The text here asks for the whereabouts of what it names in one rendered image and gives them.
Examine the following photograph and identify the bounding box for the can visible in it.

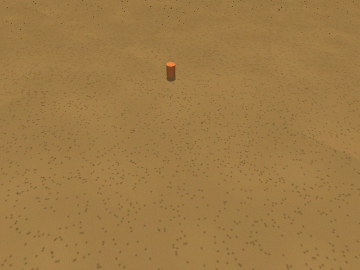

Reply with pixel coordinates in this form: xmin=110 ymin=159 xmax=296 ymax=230
xmin=166 ymin=62 xmax=175 ymax=77

